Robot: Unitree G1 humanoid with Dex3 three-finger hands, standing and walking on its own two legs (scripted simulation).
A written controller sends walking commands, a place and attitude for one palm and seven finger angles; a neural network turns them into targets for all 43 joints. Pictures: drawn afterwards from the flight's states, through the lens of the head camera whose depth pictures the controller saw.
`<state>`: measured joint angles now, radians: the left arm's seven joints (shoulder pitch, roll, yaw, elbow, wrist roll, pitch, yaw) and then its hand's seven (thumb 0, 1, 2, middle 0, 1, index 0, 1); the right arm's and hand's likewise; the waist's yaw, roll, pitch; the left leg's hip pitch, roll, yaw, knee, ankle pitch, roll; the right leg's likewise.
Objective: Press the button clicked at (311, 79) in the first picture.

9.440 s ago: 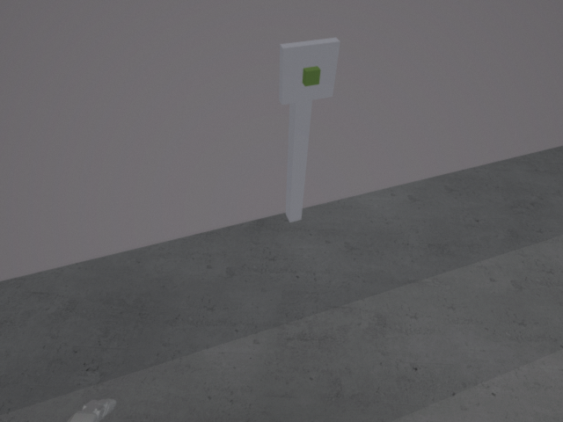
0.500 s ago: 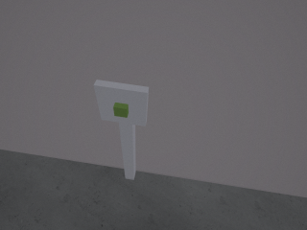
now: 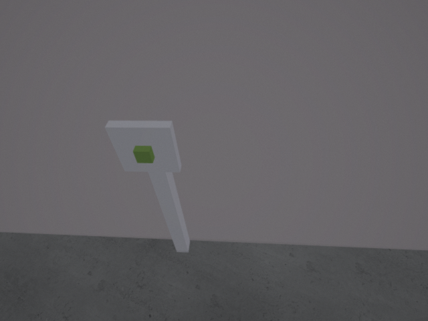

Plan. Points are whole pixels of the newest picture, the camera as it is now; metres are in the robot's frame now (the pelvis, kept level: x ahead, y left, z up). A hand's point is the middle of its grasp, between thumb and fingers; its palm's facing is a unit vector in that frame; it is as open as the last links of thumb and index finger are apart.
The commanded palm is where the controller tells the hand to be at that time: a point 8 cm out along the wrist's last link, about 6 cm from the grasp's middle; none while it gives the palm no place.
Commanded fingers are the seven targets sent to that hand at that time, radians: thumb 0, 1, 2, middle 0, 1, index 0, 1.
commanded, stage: come to a stop and stand still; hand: left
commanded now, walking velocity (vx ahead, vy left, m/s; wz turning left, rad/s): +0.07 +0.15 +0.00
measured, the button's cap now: (144, 153) +0.56 +0.24 -0.04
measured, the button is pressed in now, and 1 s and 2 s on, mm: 0 0 0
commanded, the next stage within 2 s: look again from close up in 0.68 s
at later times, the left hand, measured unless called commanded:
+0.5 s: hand out of the picture -0.04 +0.23 -0.19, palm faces +0.10 -0.98 -0.17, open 7.4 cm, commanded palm none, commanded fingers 0.00 0.90 0.90 -0.20 -0.30 -0.20 -0.30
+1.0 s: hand out of the picture +0.00 +0.24 -0.18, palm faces +0.03 -0.97 -0.24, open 7.3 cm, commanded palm none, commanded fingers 0.00 0.90 0.90 -0.20 -0.30 -0.20 -0.30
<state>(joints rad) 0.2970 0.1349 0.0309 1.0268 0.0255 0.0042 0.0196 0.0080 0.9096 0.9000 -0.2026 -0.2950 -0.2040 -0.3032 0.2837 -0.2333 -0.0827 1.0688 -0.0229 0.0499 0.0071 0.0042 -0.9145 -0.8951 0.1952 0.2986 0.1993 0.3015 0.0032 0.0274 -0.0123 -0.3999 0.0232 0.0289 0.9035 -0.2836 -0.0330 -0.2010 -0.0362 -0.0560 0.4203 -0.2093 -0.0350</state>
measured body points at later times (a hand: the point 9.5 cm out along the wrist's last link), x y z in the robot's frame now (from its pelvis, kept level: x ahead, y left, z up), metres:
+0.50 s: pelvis -0.01 +0.07 -0.01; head -0.01 +0.07 +0.44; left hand -0.04 +0.28 -0.17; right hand +0.02 -0.16 -0.16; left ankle -0.03 +0.17 -0.75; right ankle +0.01 -0.09 -0.75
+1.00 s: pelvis +0.00 +0.06 -0.01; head +0.00 +0.03 +0.44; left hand +0.00 +0.29 -0.16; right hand -0.01 -0.15 -0.18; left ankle -0.03 +0.17 -0.75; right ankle +0.01 -0.09 -0.75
